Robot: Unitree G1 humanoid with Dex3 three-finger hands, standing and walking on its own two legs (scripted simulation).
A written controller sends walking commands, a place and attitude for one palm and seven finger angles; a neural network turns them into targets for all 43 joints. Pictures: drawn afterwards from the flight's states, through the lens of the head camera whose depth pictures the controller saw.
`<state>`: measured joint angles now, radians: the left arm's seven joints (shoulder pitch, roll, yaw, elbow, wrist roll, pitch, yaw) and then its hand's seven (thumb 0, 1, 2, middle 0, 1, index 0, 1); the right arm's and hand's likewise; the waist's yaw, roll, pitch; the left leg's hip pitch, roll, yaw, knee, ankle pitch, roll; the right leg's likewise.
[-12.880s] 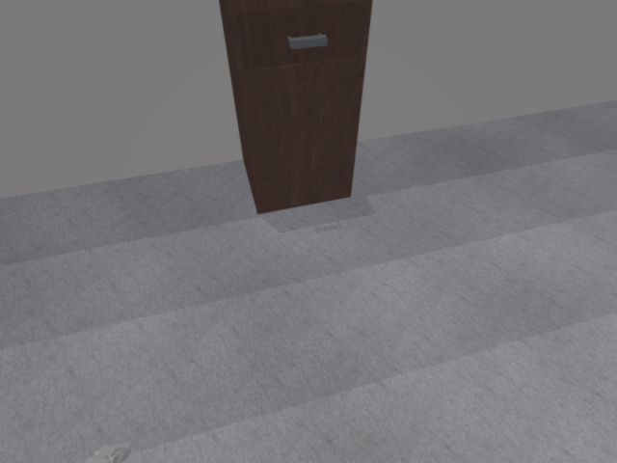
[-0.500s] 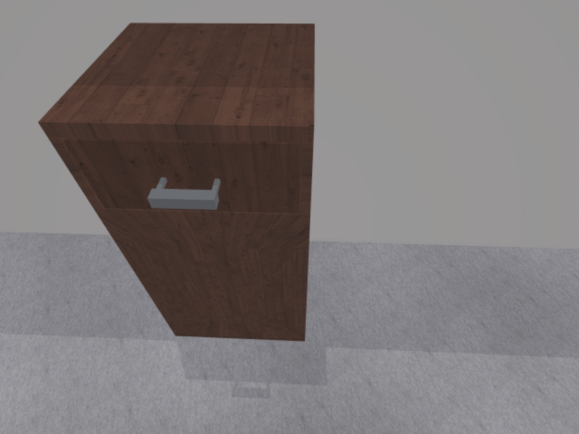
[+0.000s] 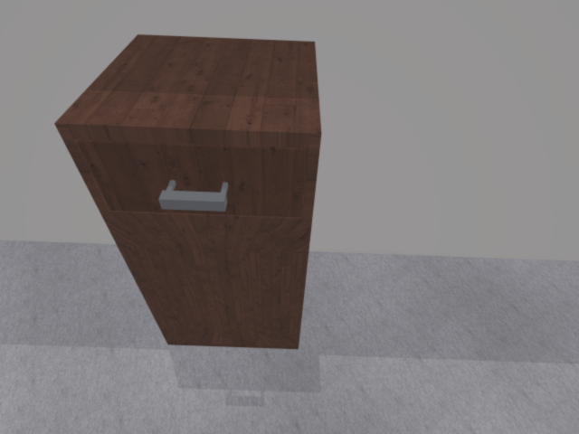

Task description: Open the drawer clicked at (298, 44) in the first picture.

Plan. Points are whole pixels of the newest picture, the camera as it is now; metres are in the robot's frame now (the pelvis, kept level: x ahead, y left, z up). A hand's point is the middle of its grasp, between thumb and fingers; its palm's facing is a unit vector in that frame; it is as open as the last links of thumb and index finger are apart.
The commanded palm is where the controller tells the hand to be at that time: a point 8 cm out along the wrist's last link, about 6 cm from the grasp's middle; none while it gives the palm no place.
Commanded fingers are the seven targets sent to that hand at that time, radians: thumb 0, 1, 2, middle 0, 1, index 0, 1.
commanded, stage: raise the hand with hooked fingers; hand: left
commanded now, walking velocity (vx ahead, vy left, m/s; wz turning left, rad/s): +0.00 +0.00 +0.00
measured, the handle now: (196, 193) +0.54 +0.21 +0.01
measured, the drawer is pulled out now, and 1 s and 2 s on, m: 0.00 0.00 0.00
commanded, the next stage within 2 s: move the hooked fingers above the handle in 1.96 s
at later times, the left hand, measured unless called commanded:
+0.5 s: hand out of the picture +0.15 +0.21 -0.07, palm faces -0.05 -0.20 -0.98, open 8.7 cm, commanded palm +0.14 +0.24 +0.00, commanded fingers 0.00 0.36 0.67 -0.24 -0.64 -0.24 -0.64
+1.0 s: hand (127, 330) +0.25 +0.24 +0.02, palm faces +0.02 -0.07 -1.00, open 11.6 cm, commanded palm +0.23 +0.24 +0.09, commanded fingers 0.00 -0.22 0.42 -0.28 -1.02 -0.28 -1.02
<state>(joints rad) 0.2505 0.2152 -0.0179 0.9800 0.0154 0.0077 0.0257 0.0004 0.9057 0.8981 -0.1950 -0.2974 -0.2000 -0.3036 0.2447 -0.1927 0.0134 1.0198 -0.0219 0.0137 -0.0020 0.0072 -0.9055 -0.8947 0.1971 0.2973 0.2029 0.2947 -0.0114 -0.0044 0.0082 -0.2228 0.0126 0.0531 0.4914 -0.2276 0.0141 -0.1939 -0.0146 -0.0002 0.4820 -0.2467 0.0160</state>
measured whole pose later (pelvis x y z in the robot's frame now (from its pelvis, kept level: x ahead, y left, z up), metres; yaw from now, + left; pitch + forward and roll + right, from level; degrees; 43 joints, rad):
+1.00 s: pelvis +0.03 -0.01 -0.02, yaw +2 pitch +6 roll +1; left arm 0.33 0.44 -0.04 -0.15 1.00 0.00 0.25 0.00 0.00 0.51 -0.28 -0.88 -0.29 -0.88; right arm 0.15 -0.23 0.02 0.58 -0.06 0.12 0.00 0.01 -0.90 -0.89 0.20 0.30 0.21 0.30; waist 0.08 0.05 -0.05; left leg -0.44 -0.01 0.02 0.70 -0.36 0.01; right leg -0.41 0.02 0.05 0.72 -0.40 -0.01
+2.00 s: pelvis +0.02 +0.00 +0.00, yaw +4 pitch +2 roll +0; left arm -0.12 0.54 0.00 0.00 0.88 -0.04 0.02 0.00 -0.49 0.30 -0.32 -1.20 -0.32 -1.21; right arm 0.14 -0.26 -0.01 0.64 0.01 0.16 -0.01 0.01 -0.90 -0.89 0.20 0.30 0.20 0.29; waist 0.08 0.08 -0.01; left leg -0.29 -0.03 -0.01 0.49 -0.23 0.02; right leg -0.25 -0.01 0.02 0.51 -0.28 0.01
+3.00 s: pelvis +0.04 -0.01 -0.01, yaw +3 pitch +8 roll +0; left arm -0.49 0.50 -0.11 0.49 0.96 0.04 0.03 0.00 -0.49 0.30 -0.31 -1.20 -0.32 -1.20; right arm 0.21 -0.25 -0.03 0.64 0.02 0.17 -0.03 0.01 -0.90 -0.89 0.20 0.30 0.20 0.29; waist 0.02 0.06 -0.08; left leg -0.41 -0.01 -0.01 0.57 -0.29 0.01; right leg -0.38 0.01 0.03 0.59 -0.34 -0.01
